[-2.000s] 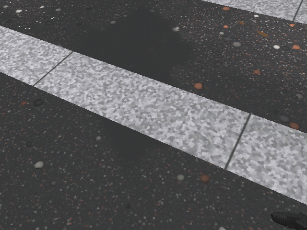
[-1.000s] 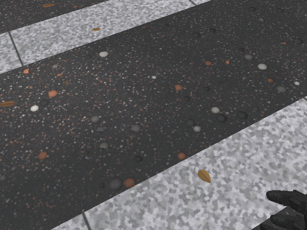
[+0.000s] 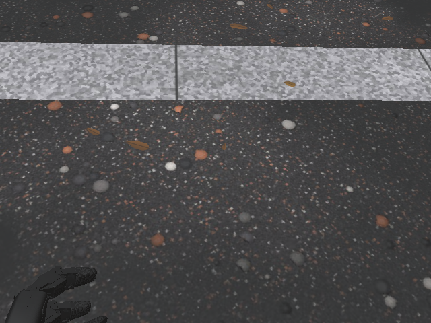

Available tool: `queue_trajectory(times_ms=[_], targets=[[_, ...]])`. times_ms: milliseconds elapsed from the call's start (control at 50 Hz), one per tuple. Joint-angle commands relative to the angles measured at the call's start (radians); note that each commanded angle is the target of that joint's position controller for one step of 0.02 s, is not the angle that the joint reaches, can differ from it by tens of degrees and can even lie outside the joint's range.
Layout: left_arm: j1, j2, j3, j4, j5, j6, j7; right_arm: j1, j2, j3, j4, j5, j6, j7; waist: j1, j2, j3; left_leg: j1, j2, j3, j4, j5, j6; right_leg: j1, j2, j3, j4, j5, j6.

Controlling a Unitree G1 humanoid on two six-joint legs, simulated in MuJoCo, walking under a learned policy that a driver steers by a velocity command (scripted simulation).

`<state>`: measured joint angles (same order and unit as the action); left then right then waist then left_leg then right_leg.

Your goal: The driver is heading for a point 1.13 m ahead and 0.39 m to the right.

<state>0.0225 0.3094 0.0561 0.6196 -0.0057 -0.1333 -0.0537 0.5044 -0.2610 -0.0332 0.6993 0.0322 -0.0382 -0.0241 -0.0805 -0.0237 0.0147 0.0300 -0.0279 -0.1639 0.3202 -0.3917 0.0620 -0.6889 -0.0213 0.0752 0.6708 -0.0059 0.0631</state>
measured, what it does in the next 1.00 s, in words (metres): walks ahead, turning right: right foot, then left foot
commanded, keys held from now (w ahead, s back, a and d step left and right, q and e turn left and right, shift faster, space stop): w+shift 0.04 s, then w+e+shift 0.96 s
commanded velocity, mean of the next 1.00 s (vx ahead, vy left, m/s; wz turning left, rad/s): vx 0.96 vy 0.00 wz -0.50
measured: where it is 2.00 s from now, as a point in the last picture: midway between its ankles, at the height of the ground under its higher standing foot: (289, 129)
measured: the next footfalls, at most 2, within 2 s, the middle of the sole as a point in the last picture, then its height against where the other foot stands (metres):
right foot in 0.12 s outside the picture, level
left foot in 0.54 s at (146, 268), level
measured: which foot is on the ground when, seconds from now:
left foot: down 0.00-0.12, up 0.14-0.52, down 0.54-0.98, up 1.00-1.00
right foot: up 0.00-0.10, down 0.12-0.54, up 0.56-0.96, down 0.98-1.00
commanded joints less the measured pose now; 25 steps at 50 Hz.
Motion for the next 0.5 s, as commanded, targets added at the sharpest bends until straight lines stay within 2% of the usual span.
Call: queue_trajectory(times_ms=[20,60,80,100,120,140,160,180,200,220,240,260,280,300,320,340,380,420,440,480,500], targets=[[-0.170,0.084,0.017,-0.108,-0.022,-0.021,-0.003,-0.074,-0.214,-0.067,-0.057,0.016,-0.030,-0.018,0.027,0.164,0.104,-0.264,0.176,-0.164,-0.175,0.150,0.139,0.216,0.041,-0.025,-0.141,0.104,-0.002],[-0.127,0.107,0.025,-0.087,-0.023,-0.023,-0.001,-0.051,-0.194,-0.064,-0.028,0.005,-0.027,-0.018,0.036,0.190,0.075,-0.122,0.213,-0.155,-0.128,0.323,0.122,0.227,0.029,-0.035,-0.161,0.087,-0.023],[-0.075,0.127,0.035,-0.073,-0.024,-0.020,0.004,-0.043,-0.197,-0.063,-0.020,-0.012,-0.020,-0.014,0.056,0.213,0.030,-0.038,0.212,-0.128,-0.049,0.571,0.109,0.258,0.051,-0.074,-0.154,0.031,-0.047],[0.037,0.160,0.053,-0.047,-0.031,-0.012,0.015,-0.043,-0.205,-0.063,-0.015,-0.035,-0.011,-0.006,0.113,0.240,-0.057,0.002,0.198,-0.092,0.110,0.863,0.094,0.375,0.082,-0.126,-0.126,-0.036,-0.085],[0.214,0.184,0.065,-0.011,-0.036,0.003,0.025,-0.071,-0.199,-0.056,-0.020,-0.049,-0.003,-0.003,0.217,0.253,-0.157,-0.079,0.161,-0.032,0.353,1.031,0.066,0.598,0.083,-0.157,-0.078,-0.100,-0.122],[0.455,0.203,0.062,0.030,-0.018,0.015,0.032,-0.083,-0.126,-0.030,-0.040,-0.064,-0.007,-0.003,0.304,0.159,-0.306,-0.352,0.121,-0.042,0.718,0.825,0.045,0.961,-0.052,0.045,0.026,-0.287,-0.189],[0.539,0.283,0.076,0.096,0.007,0.016,0.013,0.095,0.038,0.011,-0.060,-0.004,-0.032,0.013,0.164,-0.423,-0.444,-0.680,-0.079,-0.050,1.113,-0.025,-0.021,1.177,-0.281,0.735,-0.271,-0.799,-0.387],[0.500,0.160,0.048,0.082,-0.009,0.006,0.005,-0.007,-0.074,0.007,-0.056,0.022,-0.050,0.017,0.206,-0.361,-0.324,-0.778,-0.036,-0.046,1.160,-0.073,0.002,1.108,-0.276,0.906,-0.449,-0.893,-0.354],[0.414,0.117,0.040,0.078,-0.012,0.011,0.014,-0.155,-0.131,-0.006,-0.088,0.031,-0.065,0.025,0.197,-0.208,-0.159,-0.842,0.020,-0.009,1.147,-0.003,0.020,0.987,-0.260,0.756,-0.429,-0.777,-0.341],[0.401,0.123,0.040,0.070,-0.004,0.017,0.017,-0.282,-0.135,0.004,-0.114,-0.001,-0.085,0.028,0.203,-0.012,-0.099,-0.795,0.046,0.011,1.076,0.031,0.031,0.841,-0.215,0.651,-0.423,-0.591,-0.329],[0.380,0.122,0.039,0.070,0.004,0.019,0.016,-0.345,-0.117,0.004,-0.136,-0.026,-0.100,0.031,0.170,0.041,-0.047,-0.760,0.064,0.010,0.980,0.039,0.030,0.726,-0.174,0.577,-0.432,-0.470,-0.332],[0.357,0.097,0.028,0.067,0.015,0.018,0.023,-0.327,-0.103,0.006,-0.140,-0.028,-0.104,0.038,0.119,-0.005,-0.042,-0.714,0.086,-0.006,0.918,0.060,0.023,0.660,-0.146,0.538,-0.448,-0.440,-0.342],[0.343,0.079,0.022,0.066,0.006,0.021,0.028,-0.319,-0.094,0.010,-0.135,-0.028,-0.104,0.042,0.095,-0.040,-0.015,-0.699,0.091,0.001,0.855,0.053,0.010,0.616,-0.127,0.511,-0.474,-0.421,-0.356],[0.346,0.067,0.018,0.070,-0.005,0.023,0.033,-0.320,-0.088,0.014,-0.136,-0.033,-0.104,0.043,0.078,-0.043,0.013,-0.690,0.097,0.008,0.789,0.038,-0.003,0.568,-0.123,0.489,-0.495,-0.412,-0.365],[0.342,0.073,0.017,0.074,-0.017,0.025,0.041,-0.336,-0.083,0.018,-0.147,-0.037,-0.104,0.045,0.059,-0.040,0.051,-0.681,0.107,0.013,0.709,0.005,-0.021,0.497,-0.136,0.476,-0.507,-0.409,-0.370],[0.332,0.090,0.022,0.070,-0.027,0.026,0.049,-0.377,-0.076,0.027,-0.165,-0.043,-0.108,0.048,0.058,-0.033,0.087,-0.659,0.112,0.028,0.624,0.042,-0.039,0.426,-0.138,0.447,-0.523,-0.388,-0.365],[0.312,0.128,0.037,0.059,-0.038,0.029,0.063,-0.451,-0.067,0.036,-0.187,-0.051,-0.117,0.059,0.069,-0.029,0.103,-0.488,0.081,0.070,0.434,0.238,-0.068,0.275,-0.082,0.340,-0.531,-0.344,-0.318],[0.338,0.154,0.047,0.057,-0.043,0.032,0.068,-0.479,-0.083,0.025,-0.185,-0.038,-0.117,0.060,0.083,-0.040,0.080,-0.266,0.041,0.089,0.349,0.433,-0.102,0.177,-0.071,0.317,-0.543,-0.322,-0.285],[0.356,0.156,0.050,0.060,-0.048,0.035,0.070,-0.476,-0.101,0.015,-0.183,-0.027,-0.112,0.054,0.082,-0.047,0.077,-0.237,0.041,0.075,0.321,0.448,-0.115,0.207,-0.078,0.324,-0.523,-0.325,-0.268],[0.398,0.137,0.048,0.070,-0.053,0.048,0.068,-0.461,-0.131,-0.008,-0.180,-0.011,-0.103,0.037,0.072,-0.037,0.069,-0.213,0.040,0.070,0.266,0.356,-0.117,0.298,-0.083,0.330,-0.429,-0.320,-0.226],[0.409,0.126,0.044,0.074,-0.045,0.054,0.065,-0.407,-0.152,-0.027,-0.171,-0.005,-0.101,0.029,0.036,-0.029,0.036,-0.143,0.029,0.086,0.248,0.292,-0.104,0.322,-0.064,0.316,-0.325,-0.240,-0.202]])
